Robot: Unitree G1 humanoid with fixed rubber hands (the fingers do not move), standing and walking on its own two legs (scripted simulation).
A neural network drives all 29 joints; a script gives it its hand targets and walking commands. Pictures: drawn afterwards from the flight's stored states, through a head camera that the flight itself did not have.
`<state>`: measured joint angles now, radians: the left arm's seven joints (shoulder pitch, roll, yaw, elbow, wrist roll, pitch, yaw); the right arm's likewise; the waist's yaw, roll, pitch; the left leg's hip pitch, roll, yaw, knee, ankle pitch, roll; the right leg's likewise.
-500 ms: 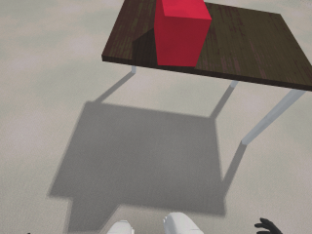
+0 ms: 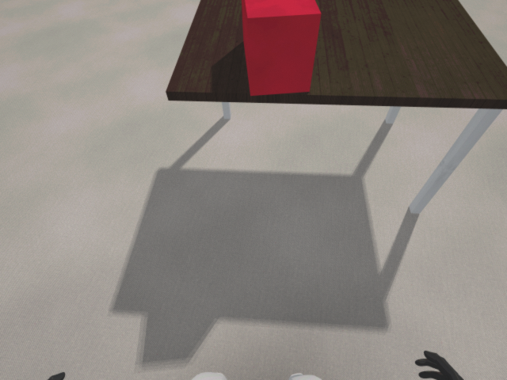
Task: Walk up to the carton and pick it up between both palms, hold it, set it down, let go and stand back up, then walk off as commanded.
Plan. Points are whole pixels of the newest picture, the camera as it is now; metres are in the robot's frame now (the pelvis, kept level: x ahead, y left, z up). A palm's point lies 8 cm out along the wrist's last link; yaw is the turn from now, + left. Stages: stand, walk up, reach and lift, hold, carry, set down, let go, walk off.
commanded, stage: walk off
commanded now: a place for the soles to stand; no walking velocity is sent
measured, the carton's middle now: (274, 29) +1.03 -0.03 +0.01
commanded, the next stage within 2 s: stand in 0.22 s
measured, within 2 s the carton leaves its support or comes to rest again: neither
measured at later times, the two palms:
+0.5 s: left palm out of the picture +0.08 +0.34 -0.08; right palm out of the picture +0.11 -0.29 -0.10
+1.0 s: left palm out of the picture +0.07 +0.32 -0.08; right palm out of the picture +0.06 -0.30 -0.09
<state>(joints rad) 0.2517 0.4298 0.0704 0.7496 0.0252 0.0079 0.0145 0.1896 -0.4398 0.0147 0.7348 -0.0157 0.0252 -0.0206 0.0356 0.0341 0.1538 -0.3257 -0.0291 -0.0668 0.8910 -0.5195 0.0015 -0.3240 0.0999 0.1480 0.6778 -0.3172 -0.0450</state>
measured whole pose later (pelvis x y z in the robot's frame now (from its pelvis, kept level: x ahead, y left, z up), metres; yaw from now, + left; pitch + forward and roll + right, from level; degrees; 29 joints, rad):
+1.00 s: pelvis -0.04 +0.00 +0.01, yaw -1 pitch -2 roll -1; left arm 0.17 0.43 0.01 0.84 0.00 -0.02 0.00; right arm 0.19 -0.41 0.01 0.87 -0.02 -0.02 0.00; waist 0.04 0.02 0.07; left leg -0.24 -0.01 -0.06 0.60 -0.33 0.00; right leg -0.28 0.06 0.15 0.57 -0.25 0.01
